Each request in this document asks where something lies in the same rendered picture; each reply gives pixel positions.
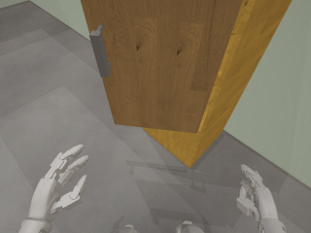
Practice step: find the right robot hand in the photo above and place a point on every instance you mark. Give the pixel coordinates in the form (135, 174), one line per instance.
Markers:
(261, 204)

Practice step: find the cupboard door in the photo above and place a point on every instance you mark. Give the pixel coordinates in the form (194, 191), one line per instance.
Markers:
(165, 57)

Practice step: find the left robot hand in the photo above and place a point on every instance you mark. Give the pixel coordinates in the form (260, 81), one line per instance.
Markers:
(53, 185)

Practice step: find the robot left forearm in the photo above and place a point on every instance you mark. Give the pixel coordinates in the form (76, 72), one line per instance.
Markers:
(35, 225)

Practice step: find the handle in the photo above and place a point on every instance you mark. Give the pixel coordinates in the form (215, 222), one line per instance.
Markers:
(100, 54)

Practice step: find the robot right shin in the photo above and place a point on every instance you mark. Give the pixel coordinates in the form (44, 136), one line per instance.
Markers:
(187, 222)

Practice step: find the robot right forearm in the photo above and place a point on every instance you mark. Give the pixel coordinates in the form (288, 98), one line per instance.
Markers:
(271, 225)

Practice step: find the right robot thigh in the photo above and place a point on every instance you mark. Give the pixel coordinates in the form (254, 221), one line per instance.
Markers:
(188, 228)

